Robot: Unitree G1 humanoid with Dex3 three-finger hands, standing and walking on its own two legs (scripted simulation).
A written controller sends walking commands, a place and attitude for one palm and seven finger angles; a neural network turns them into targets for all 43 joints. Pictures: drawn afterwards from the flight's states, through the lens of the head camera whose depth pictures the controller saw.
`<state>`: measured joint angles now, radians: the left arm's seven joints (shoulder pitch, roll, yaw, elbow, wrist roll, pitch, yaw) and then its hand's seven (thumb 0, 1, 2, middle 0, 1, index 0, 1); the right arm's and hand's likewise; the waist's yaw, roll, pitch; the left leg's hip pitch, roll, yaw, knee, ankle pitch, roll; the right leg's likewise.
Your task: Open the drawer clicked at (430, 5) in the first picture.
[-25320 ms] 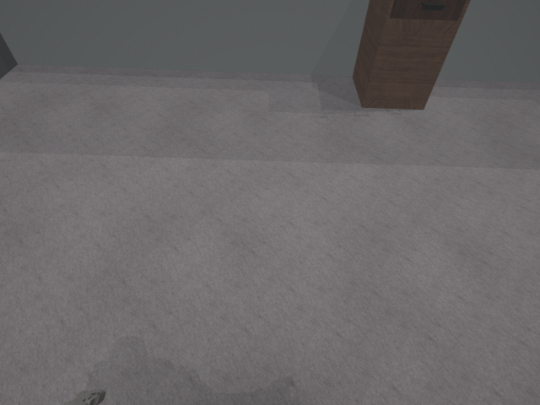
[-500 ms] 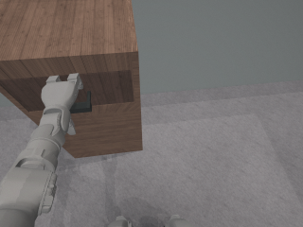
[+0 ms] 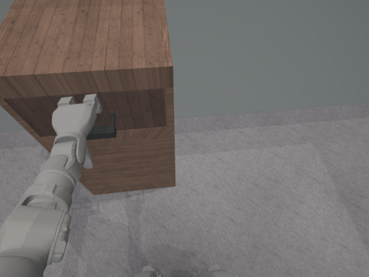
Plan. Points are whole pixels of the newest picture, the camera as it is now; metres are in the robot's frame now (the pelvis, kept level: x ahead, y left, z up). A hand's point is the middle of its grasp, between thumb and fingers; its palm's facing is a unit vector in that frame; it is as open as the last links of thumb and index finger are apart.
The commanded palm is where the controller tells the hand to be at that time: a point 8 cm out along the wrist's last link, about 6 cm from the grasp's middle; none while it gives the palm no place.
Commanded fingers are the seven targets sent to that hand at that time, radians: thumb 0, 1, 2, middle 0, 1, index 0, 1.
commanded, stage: re-aim the fingers above the handle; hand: left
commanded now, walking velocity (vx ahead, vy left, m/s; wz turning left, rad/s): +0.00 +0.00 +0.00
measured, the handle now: (96, 125) +0.52 +0.22 -0.06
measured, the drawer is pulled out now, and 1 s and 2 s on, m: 0.00 0.00 0.00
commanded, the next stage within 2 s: lower the fingers behind the handle in 1.02 s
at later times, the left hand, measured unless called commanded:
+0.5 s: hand (85, 130) +0.46 +0.22 -0.01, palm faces -0.08 -0.05 -1.00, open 13.8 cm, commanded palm +0.44 +0.22 +0.05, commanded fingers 0.00 -0.50 0.30 -0.30 -1.20 -0.30 -1.20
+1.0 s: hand (87, 131) +0.46 +0.22 +0.00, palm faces -0.06 -0.04 -1.00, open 13.8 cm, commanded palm +0.45 +0.22 +0.05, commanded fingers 0.00 -0.50 0.30 -0.30 -1.20 -0.30 -1.20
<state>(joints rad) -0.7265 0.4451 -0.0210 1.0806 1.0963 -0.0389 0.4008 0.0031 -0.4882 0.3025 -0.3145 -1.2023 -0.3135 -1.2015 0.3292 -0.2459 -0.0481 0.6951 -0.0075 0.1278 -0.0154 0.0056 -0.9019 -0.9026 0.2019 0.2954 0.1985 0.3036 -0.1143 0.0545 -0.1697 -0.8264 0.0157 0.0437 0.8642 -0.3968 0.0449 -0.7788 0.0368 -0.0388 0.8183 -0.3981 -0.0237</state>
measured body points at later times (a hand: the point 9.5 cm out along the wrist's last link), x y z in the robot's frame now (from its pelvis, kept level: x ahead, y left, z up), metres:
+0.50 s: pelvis +0.01 +0.01 +0.00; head +0.10 +0.00 +0.44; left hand +0.46 +0.22 +0.05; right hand +0.00 -0.26 -0.13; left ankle +0.00 +0.09 -0.69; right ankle -0.01 -0.11 -0.69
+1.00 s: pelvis +0.00 +0.00 +0.00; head +0.09 +0.00 +0.44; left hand +0.45 +0.22 +0.05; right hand +0.03 -0.27 -0.13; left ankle +0.00 +0.09 -0.69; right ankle -0.01 -0.11 -0.69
